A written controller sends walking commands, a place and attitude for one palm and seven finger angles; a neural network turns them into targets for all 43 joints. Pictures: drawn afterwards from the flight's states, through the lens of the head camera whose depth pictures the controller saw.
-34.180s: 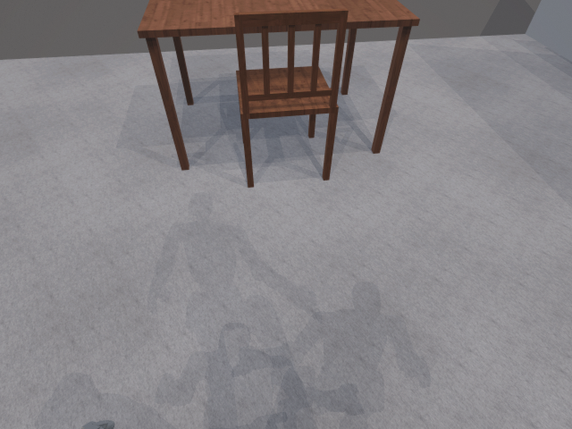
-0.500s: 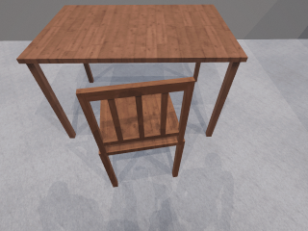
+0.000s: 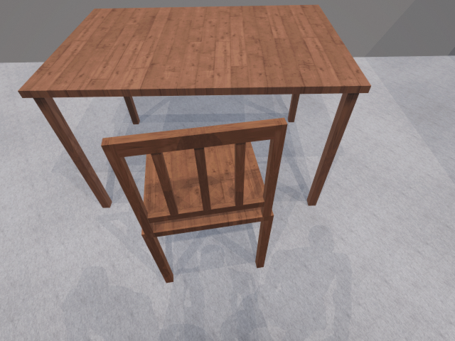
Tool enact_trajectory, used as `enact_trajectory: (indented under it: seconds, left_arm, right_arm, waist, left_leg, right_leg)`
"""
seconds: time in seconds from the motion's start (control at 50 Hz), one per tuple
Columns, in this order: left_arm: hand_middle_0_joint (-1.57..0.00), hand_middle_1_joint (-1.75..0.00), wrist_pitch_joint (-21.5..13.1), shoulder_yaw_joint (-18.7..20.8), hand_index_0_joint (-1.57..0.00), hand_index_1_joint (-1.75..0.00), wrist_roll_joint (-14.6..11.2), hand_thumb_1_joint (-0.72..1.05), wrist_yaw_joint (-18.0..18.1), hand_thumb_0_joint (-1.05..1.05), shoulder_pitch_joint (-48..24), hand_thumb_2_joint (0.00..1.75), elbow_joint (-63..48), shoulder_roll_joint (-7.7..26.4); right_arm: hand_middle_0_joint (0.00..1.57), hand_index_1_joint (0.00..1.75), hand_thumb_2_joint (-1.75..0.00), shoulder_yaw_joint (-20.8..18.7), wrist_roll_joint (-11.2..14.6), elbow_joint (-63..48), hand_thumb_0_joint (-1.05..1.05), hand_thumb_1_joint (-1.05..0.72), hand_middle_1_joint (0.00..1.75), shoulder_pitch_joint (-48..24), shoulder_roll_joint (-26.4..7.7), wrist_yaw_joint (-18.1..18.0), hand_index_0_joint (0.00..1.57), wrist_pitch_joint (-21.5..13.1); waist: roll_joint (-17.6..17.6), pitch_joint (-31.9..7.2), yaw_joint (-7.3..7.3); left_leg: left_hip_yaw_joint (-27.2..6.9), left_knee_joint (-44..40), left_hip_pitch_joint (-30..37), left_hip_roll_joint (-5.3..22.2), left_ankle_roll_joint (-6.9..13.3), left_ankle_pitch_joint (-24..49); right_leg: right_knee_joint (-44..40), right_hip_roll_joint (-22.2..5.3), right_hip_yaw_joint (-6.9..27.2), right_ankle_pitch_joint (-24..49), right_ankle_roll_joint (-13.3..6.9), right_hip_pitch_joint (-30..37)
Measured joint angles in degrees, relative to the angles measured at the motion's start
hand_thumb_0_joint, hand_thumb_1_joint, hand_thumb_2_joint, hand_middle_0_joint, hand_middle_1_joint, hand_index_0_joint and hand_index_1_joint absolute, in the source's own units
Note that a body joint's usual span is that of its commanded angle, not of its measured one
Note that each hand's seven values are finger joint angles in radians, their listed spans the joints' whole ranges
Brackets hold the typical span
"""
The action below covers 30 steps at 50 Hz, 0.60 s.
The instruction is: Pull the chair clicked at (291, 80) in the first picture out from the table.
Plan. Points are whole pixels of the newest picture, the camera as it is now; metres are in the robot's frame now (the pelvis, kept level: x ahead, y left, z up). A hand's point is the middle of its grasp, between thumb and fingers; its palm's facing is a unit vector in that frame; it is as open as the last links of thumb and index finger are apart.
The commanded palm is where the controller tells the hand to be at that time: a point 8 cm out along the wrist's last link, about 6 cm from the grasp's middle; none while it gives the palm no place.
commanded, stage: take the last steps up to it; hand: left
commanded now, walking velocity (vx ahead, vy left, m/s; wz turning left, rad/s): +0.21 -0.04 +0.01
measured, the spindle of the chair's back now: (203, 180) +0.54 +0.10 -0.11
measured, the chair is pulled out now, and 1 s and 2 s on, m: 0.18 0.18 0.18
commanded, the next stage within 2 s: come to a stop and stand still in 0.30 s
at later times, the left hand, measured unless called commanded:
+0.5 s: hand out of the picture +0.16 +0.20 -0.17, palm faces +0.11 -0.97 -0.22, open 7.3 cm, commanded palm none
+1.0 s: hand (141, 302) +0.23 +0.21 -0.17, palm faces +0.02 -0.96 -0.27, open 7.4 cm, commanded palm none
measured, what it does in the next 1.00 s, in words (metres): walks ahead: left foot, then right foot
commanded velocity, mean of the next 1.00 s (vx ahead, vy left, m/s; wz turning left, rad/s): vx -0.03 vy -0.01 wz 0.00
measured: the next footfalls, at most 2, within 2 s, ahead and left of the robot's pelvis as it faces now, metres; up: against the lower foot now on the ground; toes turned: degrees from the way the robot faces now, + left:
left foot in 0.20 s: +0.13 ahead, +0.12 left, +0.00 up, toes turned +2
right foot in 0.46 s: +0.17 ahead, -0.11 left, +0.00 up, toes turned +1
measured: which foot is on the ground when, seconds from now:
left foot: up 0.00-0.18, down 0.20-1.00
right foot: down 0.00-0.22, up 0.24-0.44, down 0.46-1.00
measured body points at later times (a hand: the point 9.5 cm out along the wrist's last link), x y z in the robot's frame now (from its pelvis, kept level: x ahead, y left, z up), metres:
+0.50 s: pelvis +0.11 +0.01 -0.01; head +0.12 +0.01 +0.44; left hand +0.15 +0.25 -0.15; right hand +0.13 -0.22 -0.17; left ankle +0.09 +0.12 -0.73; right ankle +0.15 -0.13 -0.74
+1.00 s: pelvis +0.14 +0.01 -0.01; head +0.18 +0.01 +0.44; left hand +0.23 +0.26 -0.15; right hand +0.16 -0.24 -0.16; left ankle +0.09 +0.12 -0.73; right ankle +0.13 -0.11 -0.73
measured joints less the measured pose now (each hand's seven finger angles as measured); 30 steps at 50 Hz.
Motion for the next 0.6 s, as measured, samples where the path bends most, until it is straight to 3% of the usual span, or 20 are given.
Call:
enact_trajectory:
  seconds: [0.1,0.14,0.18,0.22,0.28,0.32,0.36,0.42,0.46,0.5,0.54,0.6]
  left_arm:
    - [-0.20,-0.30,-0.8,1.0,-0.20,-0.30,0.6,0.90,0.6,0.00,1.6,0.89,-0.7,-0.5]
    - [-0.20,-0.30,-0.8,1.3,-0.20,-0.30,0.7,0.90,0.5,0.00,2.6,0.89,-0.3,-0.6]
    - [-0.20,-0.30,-0.5,1.4,-0.20,-0.30,0.5,0.90,0.2,0.00,3.3,0.89,0.4,-0.5]
    - [-0.20,-0.30,0.0,1.3,-0.20,-0.30,0.1,0.90,-0.4,0.00,3.9,0.89,0.7,-0.7]
    - [-0.20,-0.30,1.4,1.1,-0.20,-0.30,0.2,0.90,-0.9,0.00,1.8,0.89,0.6,0.5]
    - [-0.20,-0.30,1.9,1.5,-0.20,-0.30,0.3,0.90,-1.2,0.00,-1.0,0.89,-0.5,1.5]
    - [-0.20,-0.30,1.8,1.7,-0.20,-0.30,0.4,0.91,-1.7,0.01,-3.8,0.89,-2.5,2.1]
    - [-0.20,-0.30,0.8,1.9,-0.20,-0.30,0.5,0.91,-2.0,0.01,-6.6,0.89,-5.5,2.7]
    - [-0.20,-0.30,-0.1,2.0,-0.20,-0.30,0.5,0.92,-1.7,0.00,-7.0,0.89,-7.3,4.2]
    - [-0.20,-0.30,0.0,2.1,-0.20,-0.30,0.4,0.92,-1.1,0.00,-7.8,0.89,-7.1,4.8]
    - [-0.20,-0.30,0.9,1.5,-0.20,-0.30,0.1,0.92,-0.9,0.00,-8.3,0.89,-5.5,4.3]
    - [-0.20,-0.30,1.1,0.7,-0.20,-0.30,-0.3,0.91,-0.4,0.00,-8.9,0.89,-4.3,3.5]
  right_arm:
    - [0.20,0.29,-0.90,-1.0,0.1,-1.1,0.00,-0.91,0.29,-3.0,-0.5,0.4,0.19,0.9]
    - [0.20,0.29,-0.90,-1.3,0.1,-2.7,0.00,-0.91,0.29,-5.0,-0.8,0.6,0.19,0.8]
    - [0.20,0.29,-0.90,-1.3,0.0,-4.6,0.00,-0.91,0.29,-7.1,-1.0,0.8,0.19,-0.1]
    - [0.20,0.29,-0.90,-1.3,-0.4,-6.8,0.00,-0.91,0.29,-8.5,-1.6,0.8,0.19,-2.0]
    - [0.20,0.29,-0.90,-1.2,-0.7,-8.7,0.00,-0.91,0.29,-9.5,-1.0,0.2,0.19,-3.1]
    - [0.20,0.29,-0.90,-1.0,-0.8,-8.7,0.00,-0.91,0.29,-8.9,-0.6,0.0,0.19,-3.1]
    - [0.20,0.29,-0.90,-0.8,-0.9,-7.8,0.00,-0.91,0.29,-8.1,-0.6,0.1,0.19,-2.6]
    - [0.20,0.29,-0.90,-0.7,-1.1,-6.2,0.00,-0.91,0.29,-6.9,-1.1,0.3,0.20,-1.2]
    - [0.20,0.29,-0.90,-0.6,-0.9,-5.6,0.00,-0.91,0.29,-6.2,-0.6,0.7,0.20,-0.1]
    - [0.20,0.29,-0.90,-0.5,-0.7,-5.2,0.00,-0.91,0.29,-6.6,-0.4,1.0,0.20,0.8]
    - [0.20,0.29,-0.90,-0.5,-0.6,-4.9,0.00,-0.91,0.29,-6.7,-0.8,0.8,0.20,1.0]
    - [0.20,0.29,-0.90,-0.2,-0.1,-4.6,0.00,-0.91,0.29,-6.8,-0.6,0.3,0.20,0.4]
  waist:
    - [-0.5,1.6,1.32]
    - [-1.4,2.2,1.50]
    - [-2.4,3.1,1.18]
    - [-2.5,3.6,1.01]
    - [-4.2,4.2,0.69]
    - [-4.4,3.9,0.91]
    - [-3.4,3.5,1.36]
    - [-1.4,2.6,1.62]
    - [-2.6,1.5,1.68]
    - [-3.4,1.7,1.62]
    - [-2.1,1.3,0.47]
    - [-1.4,1.2,-0.49]
  left_leg:
    - [-0.3,17.9,-9.1,1.6,0.2,-7.5]
    - [0.0,16.5,-11.0,2.3,0.2,-6.1]
    - [0.7,9.3,-10.4,2.6,0.4,-0.5]
    - [0.6,3.7,-9.0,2.9,0.8,6.9]
    - [2.3,5.0,-7.5,1.9,0.1,3.8]
    - [2.0,2.3,-5.9,0.9,-0.2,3.8]
    - [1.1,-0.4,-4.5,0.5,-0.4,4.9]
    - [-0.8,-0.9,-3.3,0.9,-0.7,4.3]
    - [-0.9,1.2,-3.6,0.1,-1.3,2.3]
    - [-0.4,3.0,-3.3,-0.4,-1.8,0.2]
    - [-0.9,1.4,-1.5,0.2,-2.2,0.4]
    - [-0.8,-2.6,1.0,0.7,-2.4,0.7]
  right_leg:
    - [-2.6,1.0,-1.1,-0.4,-0.8,3.1]
    - [-3.8,0.8,-0.8,-0.5,-0.3,4.6]
    - [-3.5,0.3,-0.4,-1.4,0.4,5.7]
    - [4.5,0.2,-0.1,-4.1,0.4,2.9]
    - [25.9,-1.1,0.6,-7.8,-0.5,-6.7]
    - [30.6,-2.4,0.2,-6.3,-0.3,-11.8]
    - [27.2,-3.7,-0.4,-4.7,0.1,-14.3]
    - [15.3,-4.0,-1.2,-1.6,0.7,-13.2]
    - [5.7,-4.2,1.0,-0.6,0.4,-11.0]
    - [5.4,-4.5,2.4,6.1,1.7,-11.2]
    - [5.6,-4.0,2.0,5.8,3.2,-10.1]
    - [2.3,-3.4,2.0,5.8,3.6,-8.0]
